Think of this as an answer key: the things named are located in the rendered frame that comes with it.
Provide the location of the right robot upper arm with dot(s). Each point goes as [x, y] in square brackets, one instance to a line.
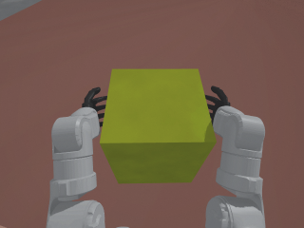
[233, 212]

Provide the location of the robot right forearm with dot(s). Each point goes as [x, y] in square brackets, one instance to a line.
[242, 145]

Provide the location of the carton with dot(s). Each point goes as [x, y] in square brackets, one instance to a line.
[157, 126]

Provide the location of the left robot upper arm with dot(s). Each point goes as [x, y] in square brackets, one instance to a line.
[77, 214]

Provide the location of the right robot hand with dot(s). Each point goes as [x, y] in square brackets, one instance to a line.
[222, 101]

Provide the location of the robot left forearm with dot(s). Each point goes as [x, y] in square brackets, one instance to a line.
[72, 150]

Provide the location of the left robot hand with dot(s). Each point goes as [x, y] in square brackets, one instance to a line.
[90, 102]

